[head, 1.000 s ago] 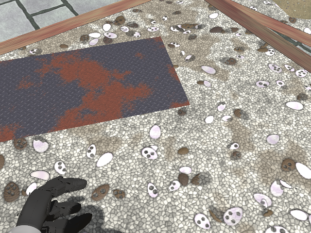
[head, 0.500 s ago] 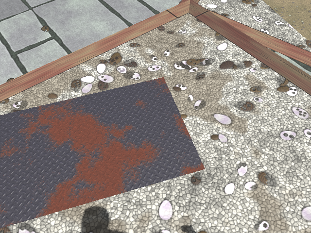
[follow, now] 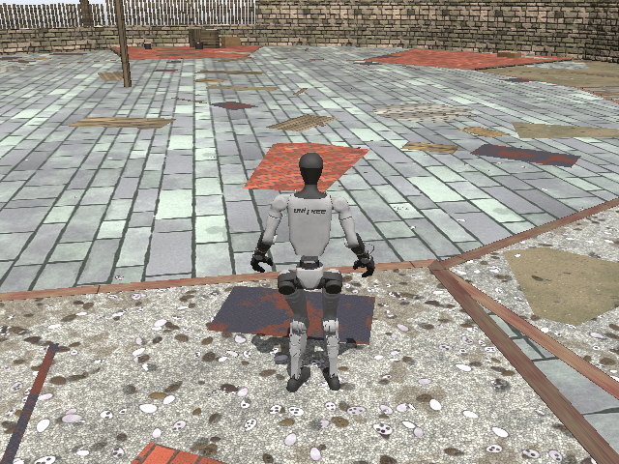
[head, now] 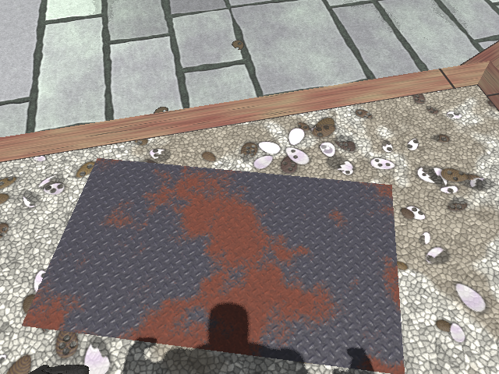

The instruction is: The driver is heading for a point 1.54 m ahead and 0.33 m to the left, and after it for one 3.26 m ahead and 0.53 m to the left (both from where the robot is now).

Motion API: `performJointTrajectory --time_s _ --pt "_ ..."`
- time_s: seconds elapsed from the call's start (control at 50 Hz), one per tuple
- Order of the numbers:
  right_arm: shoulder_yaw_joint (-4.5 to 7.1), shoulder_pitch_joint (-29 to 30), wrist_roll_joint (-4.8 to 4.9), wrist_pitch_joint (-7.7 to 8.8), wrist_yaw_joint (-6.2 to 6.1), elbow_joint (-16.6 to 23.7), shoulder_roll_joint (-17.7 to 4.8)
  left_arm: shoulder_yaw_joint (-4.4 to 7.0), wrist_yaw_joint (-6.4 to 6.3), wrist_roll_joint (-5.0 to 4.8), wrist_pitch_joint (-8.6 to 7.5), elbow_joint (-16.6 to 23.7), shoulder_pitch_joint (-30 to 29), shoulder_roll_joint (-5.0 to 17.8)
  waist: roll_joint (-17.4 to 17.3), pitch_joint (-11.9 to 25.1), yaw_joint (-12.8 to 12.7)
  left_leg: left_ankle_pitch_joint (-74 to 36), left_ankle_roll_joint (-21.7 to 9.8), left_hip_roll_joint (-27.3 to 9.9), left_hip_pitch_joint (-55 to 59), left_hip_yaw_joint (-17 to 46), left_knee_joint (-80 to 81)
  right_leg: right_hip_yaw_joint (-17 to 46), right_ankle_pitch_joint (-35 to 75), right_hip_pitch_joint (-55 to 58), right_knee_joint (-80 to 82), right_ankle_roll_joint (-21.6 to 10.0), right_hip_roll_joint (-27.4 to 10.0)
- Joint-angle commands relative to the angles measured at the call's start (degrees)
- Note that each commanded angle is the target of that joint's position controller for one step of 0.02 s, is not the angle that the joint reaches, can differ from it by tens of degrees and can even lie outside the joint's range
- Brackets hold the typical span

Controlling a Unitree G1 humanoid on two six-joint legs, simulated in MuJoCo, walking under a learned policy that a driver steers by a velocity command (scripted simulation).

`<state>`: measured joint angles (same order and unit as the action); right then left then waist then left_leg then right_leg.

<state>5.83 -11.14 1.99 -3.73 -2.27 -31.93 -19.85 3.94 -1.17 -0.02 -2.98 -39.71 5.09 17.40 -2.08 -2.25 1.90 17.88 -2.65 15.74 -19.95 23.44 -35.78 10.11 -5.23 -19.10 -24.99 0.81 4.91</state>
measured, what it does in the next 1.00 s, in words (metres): steps on the spot, turning left: left foot, then right foot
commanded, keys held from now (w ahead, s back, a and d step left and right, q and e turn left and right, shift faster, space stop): q+shift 0.34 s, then shift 0.66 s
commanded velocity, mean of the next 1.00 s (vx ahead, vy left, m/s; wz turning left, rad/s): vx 0.01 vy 0.00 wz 0.55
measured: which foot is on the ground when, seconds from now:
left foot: up 0.00-0.46, down 0.48-1.00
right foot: down 0.00-0.48, up 0.50-0.84, down 0.86-1.00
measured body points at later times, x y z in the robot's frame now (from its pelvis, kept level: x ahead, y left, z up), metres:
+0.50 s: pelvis +0.02 +0.01 -0.01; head +0.05 +0.05 +0.44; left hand +0.01 +0.34 -0.12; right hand +0.31 -0.15 -0.07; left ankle -0.02 +0.12 -0.74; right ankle +0.06 -0.13 -0.72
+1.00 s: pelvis +0.04 +0.02 +0.00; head +0.06 +0.02 +0.45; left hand +0.02 +0.31 -0.10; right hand +0.29 -0.11 -0.11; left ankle -0.02 +0.12 -0.73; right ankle +0.10 -0.09 -0.73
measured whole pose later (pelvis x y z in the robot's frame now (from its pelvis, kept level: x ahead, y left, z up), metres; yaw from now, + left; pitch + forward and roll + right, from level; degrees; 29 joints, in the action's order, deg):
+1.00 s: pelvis +0.04 +0.02 +0.00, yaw +32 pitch +0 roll +0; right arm 1.0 -10.1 -1.2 -0.7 -0.3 -41.9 -13.2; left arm 1.6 -0.4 0.8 -0.2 -43.2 10.9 13.5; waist -1.3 -0.2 0.1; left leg 16.8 -0.6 1.8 -14.4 1.8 -30.9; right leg -0.7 -17.5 -14.3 -31.5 0.9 -1.7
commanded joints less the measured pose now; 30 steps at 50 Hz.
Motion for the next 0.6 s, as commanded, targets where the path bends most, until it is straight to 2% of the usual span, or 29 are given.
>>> performJointTrajectory --time_s 0.02,0.04,0.06,0.08,0.1,0.14,0.18,0.22,0.28,0.34,0.4,0.44,0.46,0.48,0.5,0.52,0.54,0.56,0.58,0.6 --pt "1.8 -4.51 -0.23 1.45 1.38 4.68 -8.34 2.75 -0.27 2.47 0.24 5.15 0.18 8.73 16.31 12.1 0.97 19.25 4.81 -6.61 -13.8 -7.58 -24.7 22.2 17.51 17.0 6.0 -16.39 -27.91" --pt "2.66 -4.36 -0.15 1.4 1.69 3.25 -11.18 2.13 -0.65 1.74 0.42 6.22 -2.16 6.15 12.18 9.04 0.74 14.18 6.34 -9.42 -15.08 -9.53 -29.07 16.58 12.33 14.61 5.85 -15.18 -24.77" --pt "2.75 -4.84 -0.15 0.79 1.5 1.87 -10.74 1.64 -1.14 1.08 1.01 6.78 -3.86 4.53 8.87 6.7 0.7 10.08 7.03 -10.71 -16.07 -10.96 -32.18 10.54 6.33 12.76 5.4 -12.48 -20.56" --pt "2.31 -5.75 -0.47 0.18 1.22 1.14 -9.2 1.31 -1.67 0.62 1.6 7.27 -4.29 4.44 7.15 5.47 0.42 7.01 7.61 -11.28 -17.28 -12.75 -36.93 7.23 4.16 11.36 5.57 -11.22 -18.59" --pt "1.75 -6.23 -0.44 -0.11 1.37 1.31 -7.76 0.99 -2.0 0.71 2.03 7.37 -4.48 4.55 7.12 3.84 0.17 5.57 8.14 -12.07 -18.29 -15.08 -40.41 4.37 5.87 9.34 6.31 -11.47 -17.91" --pt "0.84 -3.94 -0.01 0.06 1.4 2.81 -5.72 0.86 -2.35 1.42 2.65 6.96 -2.99 4.96 8.49 2.91 -1.02 2.65 8.9 -14.88 -20.26 -19.33 -39.31 -0.73 7.42 9.7 7.76 -12.13 -16.42" --pt "0.35 -1.01 0.15 0.43 1.31 4.05 -4.73 1.07 -2.47 1.77 3.09 6.27 -0.74 5.51 9.64 3.78 -3.01 1.16 10.15 -17.84 -22.42 -20.95 -35.74 -2.8 8.91 13.81 8.09 -13.38 -17.51" --pt "0.08 0.39 -0.17 0.67 1.43 4.8 -4.01 1.54 -2.3 1.75 3.28 5.52 0.7 6.46 9.84 5.15 -4.03 1.13 10.89 -19.98 -22.65 -21.42 -32.11 -4.23 10.8 16.92 8.05 -14.4 -19.35" --pt "-0.35 0.96 -0.64 0.78 1.83 4.98 -2.77 2.27 -1.63 1.49 3.31 4.76 0.23 7.79 10.03 6.45 -3.95 0.49 10.34 -21.73 -18.92 -22.7 -25.61 -8.05 11.41 17.08 7.89 -14.49 -20.96" --pt "-0.49 1.46 -0.77 0.48 2.41 4.8 -2.21 2.92 -0.8 0.93 3.18 4.23 -0.79 8.8 10.35 6.59 -3.43 -0.3 8.44 -21.85 -12.81 -24.9 -18.03 -11.93 10.83 14.87 7.57 -13.47 -22.35" --pt "-0.36 1.92 -0.95 -0.07 2.89 4.99 -2.08 3.42 0.32 -0.78 2.62 2.92 0.69 9.74 10.73 7.09 -3.07 2.94 5.68 -19.59 -6.02 -26.57 -8.68 -12.48 14.44 14.37 4.76 -12.55 -23.68" --pt "0.04 -0.82 -1.02 -0.36 3.22 3.92 -1.92 3.4 0.76 -2.51 2.23 2.19 0.31 9.69 10.2 7.77 -0.64 -2.2 2.72 -17.54 0.85 -27.45 3.61 -13.74 14.12 13.97 -0.27 -9.96 -23.42" --pt "0.7 -3.98 -1.26 -0.27 2.97 2.46 -3.34 2.86 0.91 -2.91 2.1 1.02 2.13 7.85 7.95 8.44 0.52 -10.0 0.71 -16.09 8.88 -26.81 11.35 -16.21 11.43 9.89 -5.44 -6.73 -21.4" --pt "2.21 -6.96 -1.19 0.08 2.16 1.88 -8.39 1.86 1.24 -1.15 1.93 0.74 4.84 4.82 -2.84 10.49 0.25 -30.88 -2.31 -22.88 21.76 -16.47 13.15 -20.69 -2.69 -1.76 -17.44 -1.66 -16.48" --pt "2.71 -5.11 -2.32 0.75 1.47 3.83 -14.36 0.36 1.51 2.15 1.69 4.05 4.23 2.23 -19.5 11.91 -1.62 -49.29 -13.96 -39.1 27.65 3.33 10.6 -20.72 -34.06 -19.74 -33.34 3.44 -9.01" --pt "1.92 -6.75 -3.71 2.08 2.05 3.87 -10.48 1.78 0.95 1.03 1.87 3.69 -0.47 6.55 -10.82 16.5 4.03 -47.01 -19.08 -40.37 23.62 2.57 12.3 -11.3 -34.78 -20.33 -43.37 3.82 -8.35" --pt "0.98 -5.07 -3.83 3.03 2.32 2.63 -8.87 2.05 0.66 -0.73 2.4 3.68 -1.4 7.41 -8.11 13.29 2.69 -41.12 -16.34 -36.6 20.42 -3.79 12.89 -9.82 -30.37 -20.49 -45.28 2.89 -9.2" --pt "0.65 -1.42 -2.9 3.49 2.17 2.19 -7.38 1.96 0.1 -0.86 2.84 2.65 -0.21 6.45 -6.25 10.62 0.66 -34.52 -12.73 -32.7 17.99 -7.56 13.21 -9.11 -25.8 -20.62 -43.06 2.36 -9.79" --pt "-0.01 1.53 -1.95 3.48 1.92 2.35 -5.72 2.08 -0.41 -0.17 3.29 1.96 0.59 6.96 -5.68 9.1 -0.49 -32.89 -10.73 -31.03 16.02 -9.43 13.43 -8.83 -21.85 -20.07 -41.63 2.64 -9.99" --pt "-0.56 3.43 -1.87 3.46 1.65 2.37 -5.18 2.2 -0.49 0.22 3.63 1.26 2.24 7.12 -6.03 8.94 -1.89 -35.7 -10.39 -29.78 12.69 -11.57 13.72 -9.51 -18.59 -16.49 -42.44 3.06 -9.13"
Velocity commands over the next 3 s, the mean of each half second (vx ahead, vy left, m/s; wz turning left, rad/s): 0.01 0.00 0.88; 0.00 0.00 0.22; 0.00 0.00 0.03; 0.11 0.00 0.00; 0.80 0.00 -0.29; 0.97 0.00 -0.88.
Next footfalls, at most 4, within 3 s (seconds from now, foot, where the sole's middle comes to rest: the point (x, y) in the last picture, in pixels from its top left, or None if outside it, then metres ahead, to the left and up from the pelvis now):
0.48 left None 0.01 0.14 -0.77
0.86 right None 0.14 -0.07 -0.77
2.14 left None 0.07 0.21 -0.77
2.64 right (161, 362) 0.50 0.26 -0.77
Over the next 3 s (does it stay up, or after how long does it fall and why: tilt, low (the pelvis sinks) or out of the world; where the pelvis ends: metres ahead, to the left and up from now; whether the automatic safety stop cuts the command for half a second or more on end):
stays up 0.67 0.31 -0.01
